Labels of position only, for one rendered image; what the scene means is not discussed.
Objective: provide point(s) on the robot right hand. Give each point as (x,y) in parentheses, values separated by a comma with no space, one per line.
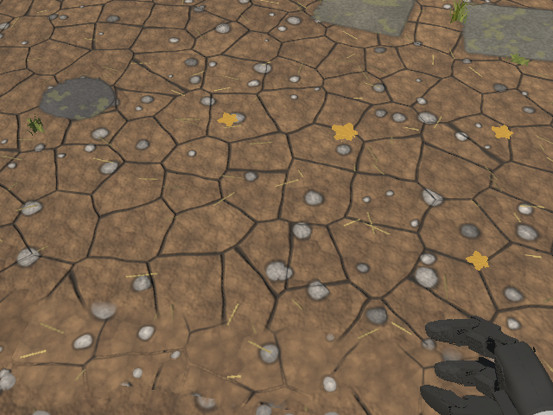
(516,384)

